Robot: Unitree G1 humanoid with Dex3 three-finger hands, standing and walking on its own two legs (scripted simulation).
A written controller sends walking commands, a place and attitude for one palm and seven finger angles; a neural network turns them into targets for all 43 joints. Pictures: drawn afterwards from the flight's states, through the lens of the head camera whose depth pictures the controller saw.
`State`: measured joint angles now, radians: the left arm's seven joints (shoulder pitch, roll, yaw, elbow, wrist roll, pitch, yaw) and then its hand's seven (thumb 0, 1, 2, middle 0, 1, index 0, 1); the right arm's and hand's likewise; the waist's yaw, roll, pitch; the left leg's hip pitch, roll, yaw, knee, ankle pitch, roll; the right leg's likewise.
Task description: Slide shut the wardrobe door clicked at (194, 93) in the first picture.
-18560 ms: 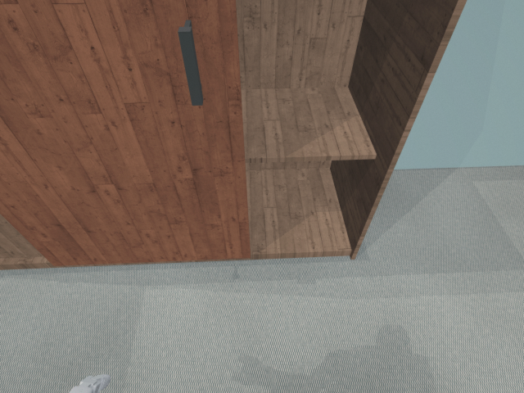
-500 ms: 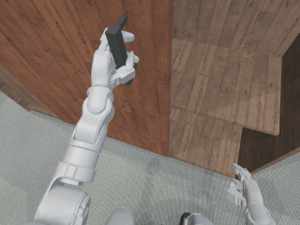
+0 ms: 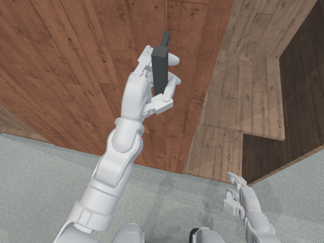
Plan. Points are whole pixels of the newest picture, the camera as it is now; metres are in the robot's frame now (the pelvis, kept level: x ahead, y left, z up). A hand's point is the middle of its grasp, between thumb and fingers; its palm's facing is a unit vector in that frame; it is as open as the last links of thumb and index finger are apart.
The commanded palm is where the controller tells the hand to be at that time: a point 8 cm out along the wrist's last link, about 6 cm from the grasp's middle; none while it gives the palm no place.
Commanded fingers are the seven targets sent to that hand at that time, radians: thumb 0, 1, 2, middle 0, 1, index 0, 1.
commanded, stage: step sideways, sliding the door along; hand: left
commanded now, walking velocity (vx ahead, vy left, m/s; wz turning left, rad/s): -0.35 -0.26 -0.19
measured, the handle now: (163, 74) +0.42 +0.05 +0.15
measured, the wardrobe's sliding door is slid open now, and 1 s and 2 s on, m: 0.34 0.29 0.29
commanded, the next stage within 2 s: stop walking and hold the door there in 0.60 s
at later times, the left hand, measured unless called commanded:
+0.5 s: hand (189, 101) +0.36 -0.01 +0.15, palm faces -0.08 -0.99 -0.07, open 6.3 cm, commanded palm +0.34 -0.01 +0.16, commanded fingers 0.00 0.90 0.90 -0.45 -1.40 -0.45 -1.40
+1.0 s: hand (198, 100) +0.36 -0.02 +0.16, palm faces +0.16 -0.97 -0.19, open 6.2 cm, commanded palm +0.33 +0.03 +0.14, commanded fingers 0.00 0.90 0.90 -0.45 -1.40 -0.45 -1.40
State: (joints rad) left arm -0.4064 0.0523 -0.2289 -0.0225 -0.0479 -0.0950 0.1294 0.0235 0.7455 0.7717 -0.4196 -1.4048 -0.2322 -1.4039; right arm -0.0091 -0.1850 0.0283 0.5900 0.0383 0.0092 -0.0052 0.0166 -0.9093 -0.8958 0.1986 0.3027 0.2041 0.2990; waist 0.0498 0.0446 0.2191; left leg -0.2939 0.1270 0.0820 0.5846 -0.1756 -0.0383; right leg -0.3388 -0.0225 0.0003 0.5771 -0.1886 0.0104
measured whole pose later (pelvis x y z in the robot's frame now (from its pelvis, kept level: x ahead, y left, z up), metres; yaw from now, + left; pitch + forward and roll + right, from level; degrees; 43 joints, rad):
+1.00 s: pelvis -0.09 -0.16 +0.00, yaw -6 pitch -1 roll +1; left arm -0.62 0.32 0.22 0.63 -0.06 -0.05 0.11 -0.01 0.69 0.81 -0.39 -1.37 -0.28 -1.38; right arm 0.15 -0.31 -0.03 0.71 0.04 0.00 -0.08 0.02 -0.91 -0.90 0.20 0.30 0.20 0.30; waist -0.04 0.06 0.06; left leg -0.27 0.01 0.12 0.57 -0.24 -0.03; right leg -0.23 -0.03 0.02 0.54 -0.29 0.02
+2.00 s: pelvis -0.09 -0.12 +0.00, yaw -7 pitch +1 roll -1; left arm -0.68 0.28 0.15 0.76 -0.06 -0.16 0.07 -0.06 0.66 0.79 -0.45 -1.40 -0.37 -1.40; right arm 0.23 -0.33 -0.06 0.71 0.04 0.05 -0.10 0.01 -0.91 -0.90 0.20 0.30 0.20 0.30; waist -0.05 0.06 0.00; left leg -0.30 -0.02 0.16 0.53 -0.27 0.03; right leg -0.25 -0.06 0.04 0.46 -0.23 0.08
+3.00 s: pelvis -0.10 -0.14 +0.01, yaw -12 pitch +2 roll -1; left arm -0.62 0.36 0.22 0.83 -0.06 -0.13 0.07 -0.09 0.66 0.81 -0.43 -1.37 -0.37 -1.40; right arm 0.26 -0.28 0.00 0.74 0.04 0.00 -0.11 0.01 -0.91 -0.90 0.20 0.30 0.21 0.30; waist -0.05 0.04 -0.07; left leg -0.24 0.03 0.23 0.43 -0.22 0.06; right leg -0.19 0.08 -0.08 0.36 -0.20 -0.07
